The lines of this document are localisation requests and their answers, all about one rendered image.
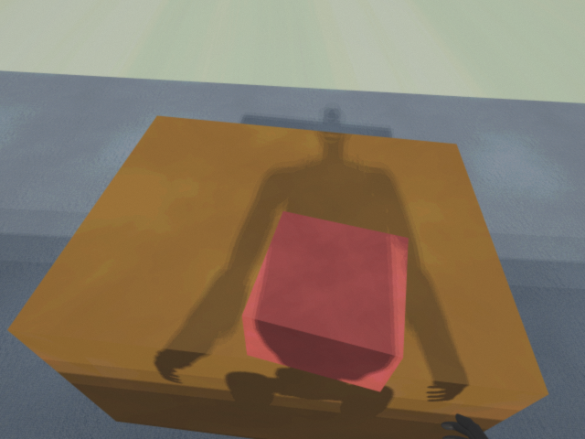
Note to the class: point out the robot right hand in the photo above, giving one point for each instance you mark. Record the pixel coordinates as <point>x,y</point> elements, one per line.
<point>464,426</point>

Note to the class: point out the pedestal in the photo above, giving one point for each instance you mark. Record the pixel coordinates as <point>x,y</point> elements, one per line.
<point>142,310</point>

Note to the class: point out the carton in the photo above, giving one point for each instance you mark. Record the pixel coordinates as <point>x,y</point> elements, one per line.
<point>330,299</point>

